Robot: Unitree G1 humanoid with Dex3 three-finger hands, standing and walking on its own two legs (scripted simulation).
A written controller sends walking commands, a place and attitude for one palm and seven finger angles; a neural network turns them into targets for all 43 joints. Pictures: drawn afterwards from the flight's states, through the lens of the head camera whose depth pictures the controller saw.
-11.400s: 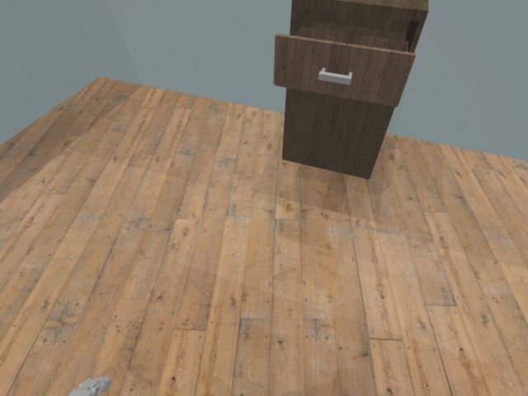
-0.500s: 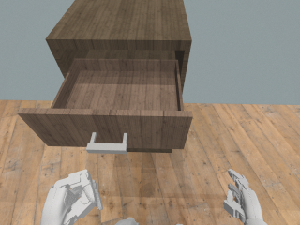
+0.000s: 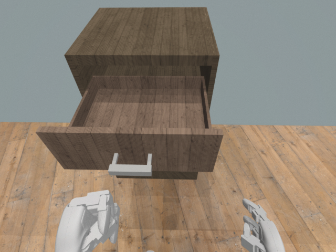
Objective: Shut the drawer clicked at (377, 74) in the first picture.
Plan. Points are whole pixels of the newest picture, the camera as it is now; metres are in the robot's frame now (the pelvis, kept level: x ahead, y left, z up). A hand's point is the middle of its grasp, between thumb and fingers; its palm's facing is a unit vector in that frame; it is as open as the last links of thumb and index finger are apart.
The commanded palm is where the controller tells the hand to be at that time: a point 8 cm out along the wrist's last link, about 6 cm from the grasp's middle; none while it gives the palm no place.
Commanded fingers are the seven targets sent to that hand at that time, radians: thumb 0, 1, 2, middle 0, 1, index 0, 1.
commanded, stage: raise the hand and make a fist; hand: left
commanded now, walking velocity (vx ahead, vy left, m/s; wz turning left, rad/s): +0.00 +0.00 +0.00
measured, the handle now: (131, 163) +0.34 +0.12 +0.01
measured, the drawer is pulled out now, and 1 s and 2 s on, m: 0.30 0.30 0.30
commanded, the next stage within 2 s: bring the fist close to the handle in 0.24 s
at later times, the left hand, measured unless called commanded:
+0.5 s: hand (129, 222) +0.17 +0.09 +0.09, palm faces +0.01 -1.00 -0.02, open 3.3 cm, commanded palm +0.14 +0.15 +0.09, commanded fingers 0.00 0.90 0.90 -1.40 -1.60 -1.40 -1.60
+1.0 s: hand (134, 204) +0.22 +0.09 +0.05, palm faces +0.03 -1.00 +0.00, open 3.3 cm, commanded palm +0.19 +0.15 +0.04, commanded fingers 0.00 0.90 0.90 -1.40 -1.60 -1.40 -1.60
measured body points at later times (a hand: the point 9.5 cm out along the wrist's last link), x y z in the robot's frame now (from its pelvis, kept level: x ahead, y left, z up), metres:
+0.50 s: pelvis +0.01 -0.02 +0.00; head +0.03 -0.04 +0.45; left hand +0.16 +0.14 +0.09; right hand +0.21 -0.24 -0.06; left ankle +0.02 +0.07 -0.68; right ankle +0.00 -0.09 -0.68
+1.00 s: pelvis +0.01 -0.03 -0.02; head +0.07 -0.04 +0.43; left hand +0.21 +0.14 +0.05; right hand +0.19 -0.27 -0.10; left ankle +0.02 +0.07 -0.68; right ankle +0.00 -0.09 -0.68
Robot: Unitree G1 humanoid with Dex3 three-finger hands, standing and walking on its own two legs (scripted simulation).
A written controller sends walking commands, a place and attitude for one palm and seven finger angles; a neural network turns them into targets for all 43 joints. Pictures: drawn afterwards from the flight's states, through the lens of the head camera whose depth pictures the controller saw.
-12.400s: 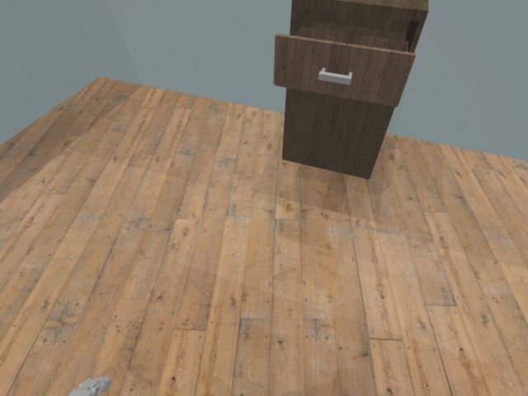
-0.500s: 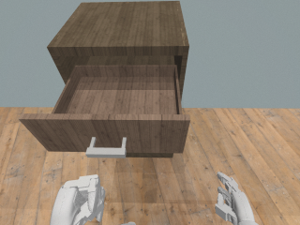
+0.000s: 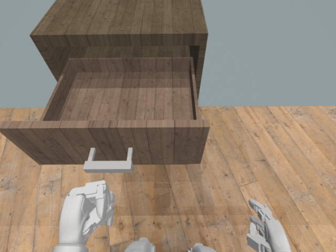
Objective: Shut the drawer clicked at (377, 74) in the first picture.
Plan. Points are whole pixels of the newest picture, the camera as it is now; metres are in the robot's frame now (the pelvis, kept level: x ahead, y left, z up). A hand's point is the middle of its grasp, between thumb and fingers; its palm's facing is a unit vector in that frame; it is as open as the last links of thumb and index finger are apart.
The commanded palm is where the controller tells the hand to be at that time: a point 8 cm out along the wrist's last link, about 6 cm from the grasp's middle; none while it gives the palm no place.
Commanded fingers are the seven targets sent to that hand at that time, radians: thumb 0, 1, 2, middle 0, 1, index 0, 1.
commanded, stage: bring the fist close to the handle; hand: left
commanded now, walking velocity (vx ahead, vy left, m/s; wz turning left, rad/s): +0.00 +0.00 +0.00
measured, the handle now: (110, 159) +0.33 +0.15 +0.02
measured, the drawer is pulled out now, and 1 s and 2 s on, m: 0.30 0.30 0.21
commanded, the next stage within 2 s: push the drawer shut in 0.74 s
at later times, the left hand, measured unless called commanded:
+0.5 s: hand (122, 201) +0.23 +0.11 +0.02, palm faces +0.00 -1.00 -0.01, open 3.3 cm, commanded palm +0.21 +0.17 +0.03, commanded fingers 0.00 0.90 0.90 -1.40 -1.60 -1.40 -1.60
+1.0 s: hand (117, 198) +0.24 +0.12 +0.03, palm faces +0.01 -1.00 -0.01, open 3.3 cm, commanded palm +0.22 +0.18 +0.03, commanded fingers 0.00 0.90 0.90 -1.40 -1.60 -1.40 -1.60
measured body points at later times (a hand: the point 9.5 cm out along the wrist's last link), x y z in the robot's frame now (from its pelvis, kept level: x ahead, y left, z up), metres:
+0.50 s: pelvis -0.01 +0.01 -0.02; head +0.07 +0.01 +0.42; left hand +0.23 +0.16 +0.02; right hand +0.17 -0.21 -0.11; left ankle +0.01 +0.10 -0.66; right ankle -0.01 -0.06 -0.66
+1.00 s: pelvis -0.01 +0.01 -0.02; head +0.06 +0.01 +0.42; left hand +0.23 +0.17 +0.03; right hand +0.17 -0.21 -0.11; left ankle +0.01 +0.10 -0.66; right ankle -0.01 -0.06 -0.66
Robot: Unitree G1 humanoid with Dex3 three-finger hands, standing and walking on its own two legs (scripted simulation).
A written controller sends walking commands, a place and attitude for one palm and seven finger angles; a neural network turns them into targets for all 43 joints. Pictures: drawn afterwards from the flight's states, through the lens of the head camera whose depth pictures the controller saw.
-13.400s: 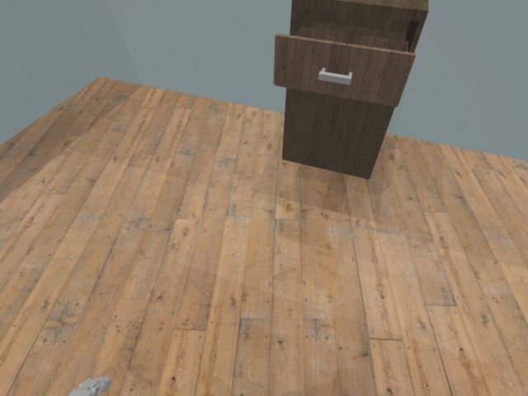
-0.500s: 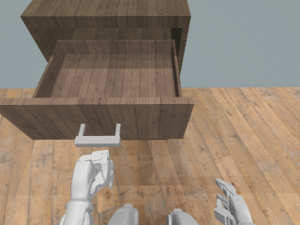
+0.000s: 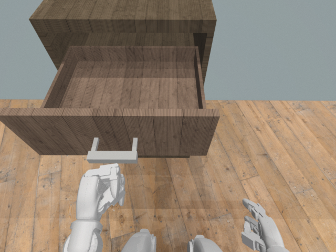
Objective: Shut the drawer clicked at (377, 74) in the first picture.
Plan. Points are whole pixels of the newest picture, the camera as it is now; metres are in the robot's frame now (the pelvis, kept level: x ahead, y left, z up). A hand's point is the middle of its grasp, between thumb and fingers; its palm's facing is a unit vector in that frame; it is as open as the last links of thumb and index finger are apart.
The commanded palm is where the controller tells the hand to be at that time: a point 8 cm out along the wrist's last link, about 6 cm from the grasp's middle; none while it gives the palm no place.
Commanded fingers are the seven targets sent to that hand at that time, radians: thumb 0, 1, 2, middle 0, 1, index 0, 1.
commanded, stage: push the drawer shut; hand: left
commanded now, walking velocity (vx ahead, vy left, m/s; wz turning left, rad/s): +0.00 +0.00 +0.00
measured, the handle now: (114, 149) +0.34 +0.14 +0.04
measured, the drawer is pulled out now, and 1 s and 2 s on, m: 0.30 0.21 0.08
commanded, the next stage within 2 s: none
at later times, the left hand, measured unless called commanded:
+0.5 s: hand (123, 176) +0.28 +0.11 +0.04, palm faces -0.02 -1.00 -0.03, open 3.0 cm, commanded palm +0.29 +0.16 +0.05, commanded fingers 0.00 0.90 0.90 -1.40 -1.60 -1.40 -1.60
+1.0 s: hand (129, 145) +0.36 +0.11 +0.04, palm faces +0.01 -1.00 -0.04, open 3.1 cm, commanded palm +0.36 +0.16 +0.05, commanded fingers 0.00 0.90 0.90 -1.40 -1.60 -1.40 -1.60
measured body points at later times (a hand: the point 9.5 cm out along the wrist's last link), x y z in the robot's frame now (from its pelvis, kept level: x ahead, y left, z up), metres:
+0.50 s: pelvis -0.02 +0.01 +0.00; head +0.06 +0.01 +0.44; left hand +0.28 +0.17 +0.04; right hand +0.15 -0.23 -0.10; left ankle +0.02 +0.09 -0.64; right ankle +0.00 -0.08 -0.64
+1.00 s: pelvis -0.03 +0.02 +0.00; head +0.06 +0.02 +0.44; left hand +0.35 +0.16 +0.04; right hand +0.10 -0.23 -0.11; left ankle +0.02 +0.09 -0.64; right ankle +0.00 -0.08 -0.64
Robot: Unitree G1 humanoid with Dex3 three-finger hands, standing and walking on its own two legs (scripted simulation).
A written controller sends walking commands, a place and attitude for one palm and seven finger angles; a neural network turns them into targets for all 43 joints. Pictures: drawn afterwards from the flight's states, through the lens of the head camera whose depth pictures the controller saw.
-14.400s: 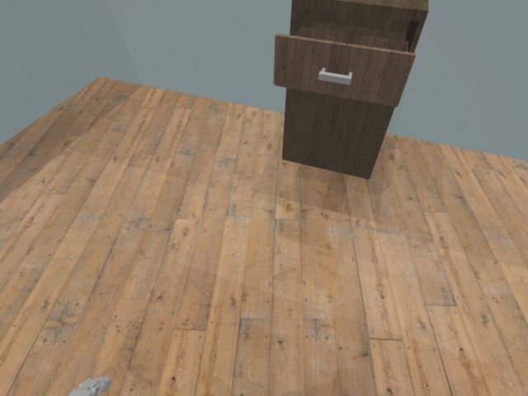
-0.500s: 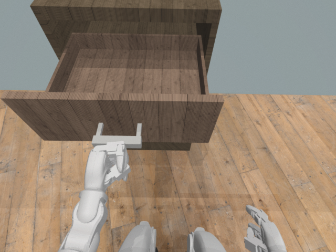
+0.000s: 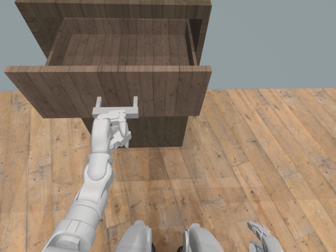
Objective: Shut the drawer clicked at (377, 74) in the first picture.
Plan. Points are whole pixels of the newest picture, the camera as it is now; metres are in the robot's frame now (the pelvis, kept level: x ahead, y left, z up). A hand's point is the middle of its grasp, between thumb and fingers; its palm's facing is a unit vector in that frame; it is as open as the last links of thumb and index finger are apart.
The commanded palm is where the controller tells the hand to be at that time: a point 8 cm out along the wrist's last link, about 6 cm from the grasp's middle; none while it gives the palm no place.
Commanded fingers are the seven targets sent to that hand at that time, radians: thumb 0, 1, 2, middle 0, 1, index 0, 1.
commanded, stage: push the drawer shut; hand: left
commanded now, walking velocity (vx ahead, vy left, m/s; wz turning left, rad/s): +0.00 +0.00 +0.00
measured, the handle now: (116, 106) +0.46 +0.13 +0.04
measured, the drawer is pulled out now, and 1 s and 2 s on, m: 0.21 0.08 0.00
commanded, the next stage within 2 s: pull the fist back off the drawer in 1.92 s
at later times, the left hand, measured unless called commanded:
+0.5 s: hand (132, 109) +0.46 +0.09 +0.04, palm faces +0.06 -1.00 -0.05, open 3.2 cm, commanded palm +0.44 +0.14 +0.05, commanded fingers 0.00 0.90 0.90 -1.40 -1.60 -1.40 -1.60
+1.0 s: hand (131, 91) +0.51 +0.10 +0.04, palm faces +0.06 -1.00 -0.05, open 3.3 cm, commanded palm +0.51 +0.15 +0.05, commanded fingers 0.00 0.90 0.90 -1.40 -1.60 -1.40 -1.60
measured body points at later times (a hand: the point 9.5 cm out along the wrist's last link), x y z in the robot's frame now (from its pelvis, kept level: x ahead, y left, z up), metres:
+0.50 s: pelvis +0.01 +0.00 +0.00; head +0.12 +0.00 +0.44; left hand +0.45 +0.15 +0.04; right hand +0.08 -0.26 -0.12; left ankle +0.05 +0.07 -0.65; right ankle +0.03 -0.09 -0.65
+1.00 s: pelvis +0.01 -0.01 -0.01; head +0.14 +0.00 +0.43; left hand +0.50 +0.15 +0.05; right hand +0.02 -0.27 -0.13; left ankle +0.05 +0.07 -0.65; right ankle +0.03 -0.09 -0.65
